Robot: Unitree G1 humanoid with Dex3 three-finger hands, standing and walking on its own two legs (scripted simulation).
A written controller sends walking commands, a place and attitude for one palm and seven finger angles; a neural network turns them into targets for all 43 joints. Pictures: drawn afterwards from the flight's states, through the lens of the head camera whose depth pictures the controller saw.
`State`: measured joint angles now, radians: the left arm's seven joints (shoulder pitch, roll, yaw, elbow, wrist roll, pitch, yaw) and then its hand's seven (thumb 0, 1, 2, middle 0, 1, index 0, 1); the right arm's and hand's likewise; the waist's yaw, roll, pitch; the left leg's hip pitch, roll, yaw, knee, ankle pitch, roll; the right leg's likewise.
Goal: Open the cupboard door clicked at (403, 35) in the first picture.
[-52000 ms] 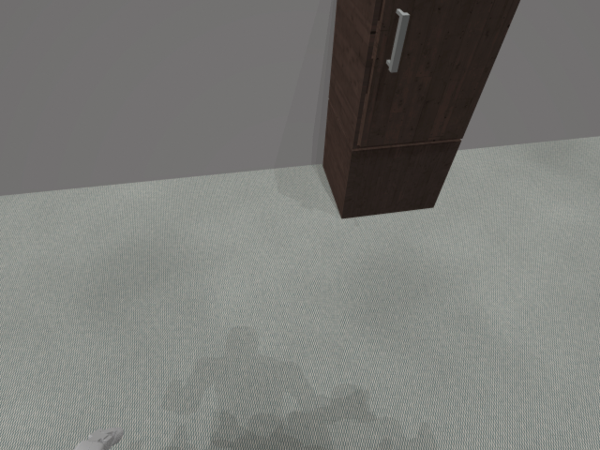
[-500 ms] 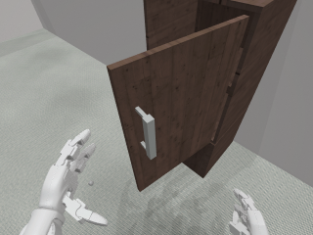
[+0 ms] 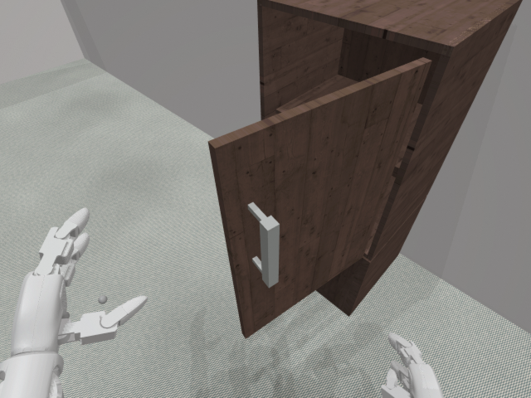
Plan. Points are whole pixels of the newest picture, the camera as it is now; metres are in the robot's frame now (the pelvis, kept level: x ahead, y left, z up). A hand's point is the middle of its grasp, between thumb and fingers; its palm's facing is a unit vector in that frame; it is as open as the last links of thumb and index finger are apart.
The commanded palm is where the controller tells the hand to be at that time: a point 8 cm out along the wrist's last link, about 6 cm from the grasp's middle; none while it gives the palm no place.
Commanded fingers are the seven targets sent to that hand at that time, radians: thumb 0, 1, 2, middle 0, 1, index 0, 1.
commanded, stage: draw the hand back to the body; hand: left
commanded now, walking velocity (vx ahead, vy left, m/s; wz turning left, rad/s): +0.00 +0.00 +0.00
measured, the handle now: (262, 246) +0.34 +0.05 +0.05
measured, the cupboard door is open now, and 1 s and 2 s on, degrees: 79 79 79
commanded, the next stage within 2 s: step back with the hand held close in 0.66 s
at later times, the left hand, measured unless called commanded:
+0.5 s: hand (71, 285) +0.19 +0.25 +0.15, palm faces +0.46 -0.79 -0.40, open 7.6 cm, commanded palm +0.14 +0.29 +0.17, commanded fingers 0.00 0.90 0.90 -0.20 -0.30 -0.20 -0.30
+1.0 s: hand (73, 292) +0.18 +0.25 +0.15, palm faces +0.37 -0.79 -0.49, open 7.4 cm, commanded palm +0.12 +0.28 +0.18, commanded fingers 0.00 0.90 0.90 -0.20 -0.30 -0.20 -0.30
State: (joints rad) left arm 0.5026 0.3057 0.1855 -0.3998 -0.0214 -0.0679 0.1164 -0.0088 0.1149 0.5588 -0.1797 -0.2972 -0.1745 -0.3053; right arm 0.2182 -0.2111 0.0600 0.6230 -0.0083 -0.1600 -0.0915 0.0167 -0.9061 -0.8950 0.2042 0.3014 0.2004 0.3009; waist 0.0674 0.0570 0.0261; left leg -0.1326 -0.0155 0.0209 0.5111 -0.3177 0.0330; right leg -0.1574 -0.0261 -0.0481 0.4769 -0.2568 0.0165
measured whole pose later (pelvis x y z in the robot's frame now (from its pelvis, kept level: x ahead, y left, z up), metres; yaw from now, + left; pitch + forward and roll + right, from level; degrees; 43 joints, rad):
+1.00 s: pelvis -0.02 -0.01 +0.01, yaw -1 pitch -1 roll -1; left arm 0.52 0.36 0.38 -0.41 -0.04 -0.15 0.10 0.01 0.90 0.90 -0.21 -0.30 -0.20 -0.31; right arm 0.15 -0.24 0.01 0.60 0.00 -0.07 -0.08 0.02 -0.91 -0.89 0.20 0.30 0.20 0.30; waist 0.03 0.06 0.05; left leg -0.19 0.02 0.03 0.45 -0.24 0.02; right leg -0.20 0.01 -0.04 0.37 -0.15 0.00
